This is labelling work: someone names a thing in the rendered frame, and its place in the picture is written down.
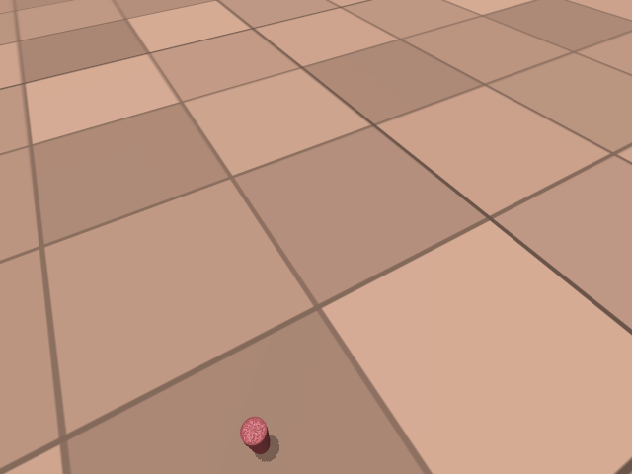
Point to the cup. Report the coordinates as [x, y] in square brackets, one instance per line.
[254, 433]

